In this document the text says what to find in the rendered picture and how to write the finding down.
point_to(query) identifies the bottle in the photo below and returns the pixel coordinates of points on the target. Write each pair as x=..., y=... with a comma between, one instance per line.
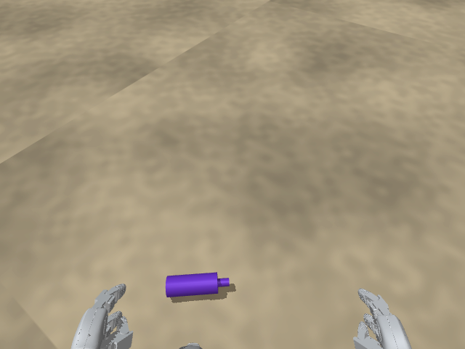
x=194, y=284

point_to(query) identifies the left robot hand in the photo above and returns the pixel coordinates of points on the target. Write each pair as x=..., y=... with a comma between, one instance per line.
x=94, y=329

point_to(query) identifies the right robot hand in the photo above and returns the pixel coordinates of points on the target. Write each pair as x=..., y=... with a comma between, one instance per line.
x=388, y=328

